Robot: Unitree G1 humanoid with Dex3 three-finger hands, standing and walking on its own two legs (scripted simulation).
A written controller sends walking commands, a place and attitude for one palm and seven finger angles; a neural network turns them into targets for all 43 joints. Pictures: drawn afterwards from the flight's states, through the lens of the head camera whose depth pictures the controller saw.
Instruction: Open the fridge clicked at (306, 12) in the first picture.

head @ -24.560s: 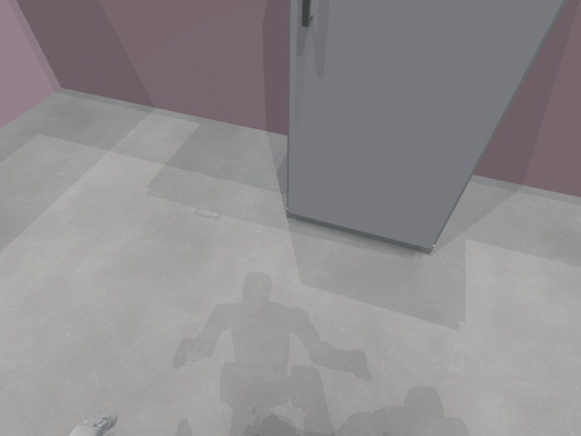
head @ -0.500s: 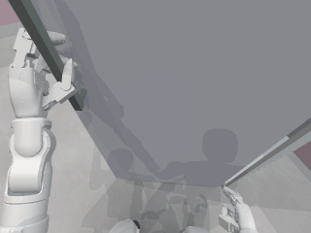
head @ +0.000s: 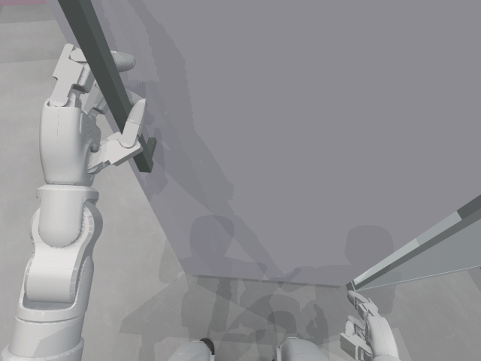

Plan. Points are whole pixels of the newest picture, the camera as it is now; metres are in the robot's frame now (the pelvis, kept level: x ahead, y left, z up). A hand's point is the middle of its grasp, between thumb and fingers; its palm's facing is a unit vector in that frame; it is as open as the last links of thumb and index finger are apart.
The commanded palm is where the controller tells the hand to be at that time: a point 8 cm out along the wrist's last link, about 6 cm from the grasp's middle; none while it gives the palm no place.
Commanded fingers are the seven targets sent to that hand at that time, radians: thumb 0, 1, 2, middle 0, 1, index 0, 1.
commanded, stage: walk backward, drawing the door open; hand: left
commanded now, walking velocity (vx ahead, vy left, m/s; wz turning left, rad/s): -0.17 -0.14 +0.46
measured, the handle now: (118, 78) +0.38 +0.16 +0.25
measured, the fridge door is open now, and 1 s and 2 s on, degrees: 75 78 78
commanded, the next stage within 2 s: stop walking and hold the door back in 0.02 s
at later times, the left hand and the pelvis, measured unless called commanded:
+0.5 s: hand (127, 161) +0.30 +0.14 +0.22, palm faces +0.22 -0.96 -0.16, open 6.7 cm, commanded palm +0.28 +0.20 +0.20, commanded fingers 0.00 0.90 0.90 -0.45 -1.40 -0.45 -1.40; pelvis -0.09 -0.05 -0.01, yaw +9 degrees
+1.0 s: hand (134, 145) +0.32 +0.14 +0.21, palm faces +0.19 -0.97 -0.16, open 5.9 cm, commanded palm +0.27 +0.19 +0.20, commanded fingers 0.00 0.90 0.90 -0.45 -1.40 -0.45 -1.40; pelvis -0.09 -0.04 +0.00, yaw +9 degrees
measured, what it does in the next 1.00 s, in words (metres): steps on the spot: right foot, then left foot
